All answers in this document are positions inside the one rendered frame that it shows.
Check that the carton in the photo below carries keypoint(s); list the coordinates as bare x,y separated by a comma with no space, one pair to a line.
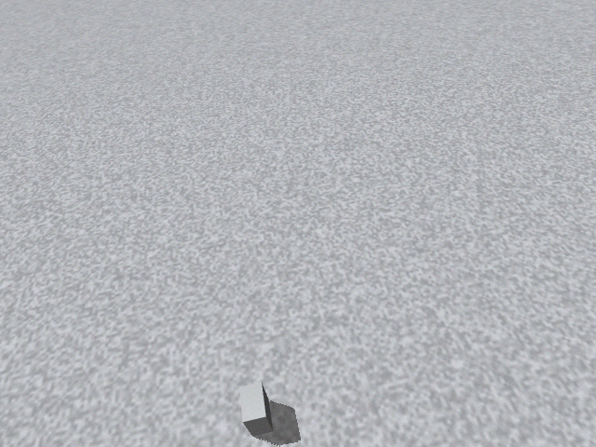
255,409

